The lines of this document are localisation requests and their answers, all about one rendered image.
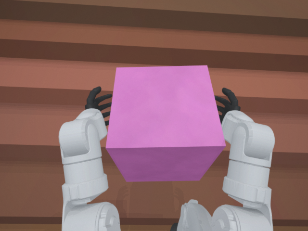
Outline right robot shin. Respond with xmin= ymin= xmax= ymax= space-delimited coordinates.
xmin=177 ymin=199 xmax=198 ymax=231

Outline right robot thigh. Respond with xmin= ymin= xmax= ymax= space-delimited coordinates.
xmin=180 ymin=203 xmax=212 ymax=231

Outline robot left upper arm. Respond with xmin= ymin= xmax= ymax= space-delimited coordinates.
xmin=63 ymin=202 xmax=121 ymax=231

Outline robot left hand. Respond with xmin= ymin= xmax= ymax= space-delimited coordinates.
xmin=85 ymin=86 xmax=112 ymax=126

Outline left robot forearm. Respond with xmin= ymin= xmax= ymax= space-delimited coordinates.
xmin=59 ymin=108 xmax=108 ymax=231

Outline robot right hand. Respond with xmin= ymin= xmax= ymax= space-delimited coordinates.
xmin=214 ymin=88 xmax=241 ymax=124

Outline carton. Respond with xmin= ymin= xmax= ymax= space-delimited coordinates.
xmin=106 ymin=65 xmax=226 ymax=182

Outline robot right upper arm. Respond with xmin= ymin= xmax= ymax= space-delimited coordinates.
xmin=211 ymin=205 xmax=272 ymax=231

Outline right robot forearm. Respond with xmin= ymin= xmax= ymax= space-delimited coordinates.
xmin=221 ymin=110 xmax=275 ymax=231

